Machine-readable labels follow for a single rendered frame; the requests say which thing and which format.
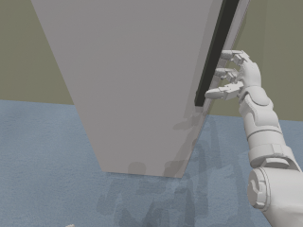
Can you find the right robot forearm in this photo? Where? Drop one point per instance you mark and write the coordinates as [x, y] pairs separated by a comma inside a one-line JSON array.
[[267, 147]]

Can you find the fridge door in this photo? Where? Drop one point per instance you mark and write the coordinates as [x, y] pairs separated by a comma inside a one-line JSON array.
[[132, 68]]

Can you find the handle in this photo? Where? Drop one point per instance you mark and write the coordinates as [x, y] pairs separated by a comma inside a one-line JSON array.
[[224, 21]]

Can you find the robot right upper arm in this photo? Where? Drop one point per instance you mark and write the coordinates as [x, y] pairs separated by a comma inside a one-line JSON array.
[[278, 194]]

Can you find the robot right hand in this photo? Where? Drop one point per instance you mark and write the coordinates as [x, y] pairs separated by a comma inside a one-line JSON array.
[[248, 76]]

